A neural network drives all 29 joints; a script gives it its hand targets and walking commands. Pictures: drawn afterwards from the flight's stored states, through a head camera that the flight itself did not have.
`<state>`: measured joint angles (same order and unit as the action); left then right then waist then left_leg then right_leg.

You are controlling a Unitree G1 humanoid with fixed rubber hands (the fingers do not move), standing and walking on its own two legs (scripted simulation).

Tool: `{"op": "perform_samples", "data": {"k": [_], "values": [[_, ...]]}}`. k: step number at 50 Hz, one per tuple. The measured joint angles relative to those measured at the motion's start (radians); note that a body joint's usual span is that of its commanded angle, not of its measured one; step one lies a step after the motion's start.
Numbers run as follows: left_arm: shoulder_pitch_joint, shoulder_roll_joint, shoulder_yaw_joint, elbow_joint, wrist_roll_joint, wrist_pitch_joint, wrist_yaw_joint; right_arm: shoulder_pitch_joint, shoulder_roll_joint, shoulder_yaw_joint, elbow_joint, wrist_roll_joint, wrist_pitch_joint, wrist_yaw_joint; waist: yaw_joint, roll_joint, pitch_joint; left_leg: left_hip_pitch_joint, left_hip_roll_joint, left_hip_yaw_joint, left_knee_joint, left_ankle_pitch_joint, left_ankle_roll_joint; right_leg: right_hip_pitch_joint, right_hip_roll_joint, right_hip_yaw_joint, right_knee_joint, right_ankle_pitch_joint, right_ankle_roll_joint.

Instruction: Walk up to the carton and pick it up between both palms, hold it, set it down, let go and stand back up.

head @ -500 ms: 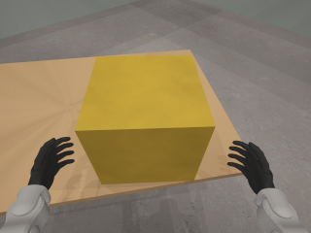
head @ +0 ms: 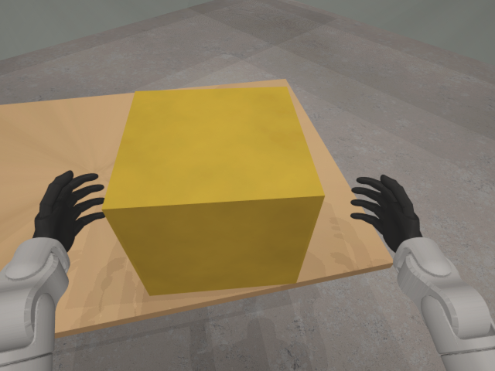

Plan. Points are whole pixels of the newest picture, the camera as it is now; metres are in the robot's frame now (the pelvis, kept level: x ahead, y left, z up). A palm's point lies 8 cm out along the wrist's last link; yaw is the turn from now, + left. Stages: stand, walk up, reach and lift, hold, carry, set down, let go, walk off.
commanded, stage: reach and lift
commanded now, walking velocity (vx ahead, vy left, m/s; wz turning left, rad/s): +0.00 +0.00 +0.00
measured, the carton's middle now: (218, 190) +0.41 +0.08 +0.06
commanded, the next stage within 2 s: none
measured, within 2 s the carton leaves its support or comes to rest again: neither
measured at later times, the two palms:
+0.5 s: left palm (44, 176) +0.33 +0.29 +0.18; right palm (392, 168) +0.37 -0.18 +0.17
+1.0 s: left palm (38, 120) +0.38 +0.30 +0.23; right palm (388, 115) +0.43 -0.17 +0.22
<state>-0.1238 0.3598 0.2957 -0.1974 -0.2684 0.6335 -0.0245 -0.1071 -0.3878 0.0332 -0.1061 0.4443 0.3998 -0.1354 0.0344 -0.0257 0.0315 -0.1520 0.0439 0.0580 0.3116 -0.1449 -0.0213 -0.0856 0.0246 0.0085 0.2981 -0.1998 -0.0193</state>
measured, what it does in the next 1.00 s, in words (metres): stands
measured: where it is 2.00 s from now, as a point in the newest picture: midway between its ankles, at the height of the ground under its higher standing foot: outside the picture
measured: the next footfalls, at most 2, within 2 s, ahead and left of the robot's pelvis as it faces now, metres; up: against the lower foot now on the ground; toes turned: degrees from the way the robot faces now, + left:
none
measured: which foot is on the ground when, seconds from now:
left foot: down 0.00-1.00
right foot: down 0.00-1.00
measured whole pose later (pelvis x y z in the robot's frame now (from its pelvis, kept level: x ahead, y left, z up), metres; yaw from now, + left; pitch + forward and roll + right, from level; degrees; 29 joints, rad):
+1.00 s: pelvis -0.02 +0.01 +0.00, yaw +2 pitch +7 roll -1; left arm -0.99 0.55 0.05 0.58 -0.34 0.71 0.04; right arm -1.00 -0.50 0.04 0.80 0.50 0.46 -0.01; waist 0.04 -0.02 -0.10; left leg -0.38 0.04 0.01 0.38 -0.12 0.00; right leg -0.27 0.03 -0.02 0.32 -0.16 -0.01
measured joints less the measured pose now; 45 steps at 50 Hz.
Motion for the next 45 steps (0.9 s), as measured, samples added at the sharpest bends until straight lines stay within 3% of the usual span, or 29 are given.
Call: {"op": "perform_samples", "data": {"k": [7,16,27,45], "values": [[-0.141,0.017,0.008,0.070,0.005,0.077,0.020,-0.141,-0.008,-0.007,0.074,0.010,0.044,0.003,-0.006,-0.004,-0.016,-0.036,-0.001,0.001,0.014,0.011,0.004,-0.042,0.000,0.003,0.024,0.007,0.003],[-0.359,0.053,-0.027,0.256,0.001,0.132,0.059,-0.375,-0.030,-0.031,0.312,0.025,0.092,0.041,0.001,-0.008,-0.048,-0.107,-0.001,0.003,0.037,0.026,0.012,-0.115,-0.001,0.008,0.050,0.022,0.009],[-0.518,0.103,-0.081,0.385,-0.010,0.149,0.071,-0.559,-0.062,-0.015,0.515,0.060,0.087,0.077,0.003,-0.007,-0.083,-0.158,-0.004,-0.016,0.058,0.027,0.018,-0.146,-0.002,-0.007,0.042,0.033,0.014],[-0.811,0.187,-0.232,0.717,-0.072,0.094,0.073,-0.843,-0.103,-0.011,0.866,0.061,0.073,0.126,0.004,-0.001,-0.132,-0.217,-0.008,-0.045,0.077,0.022,0.018,-0.179,-0.002,-0.030,0.028,0.036,0.015]]}}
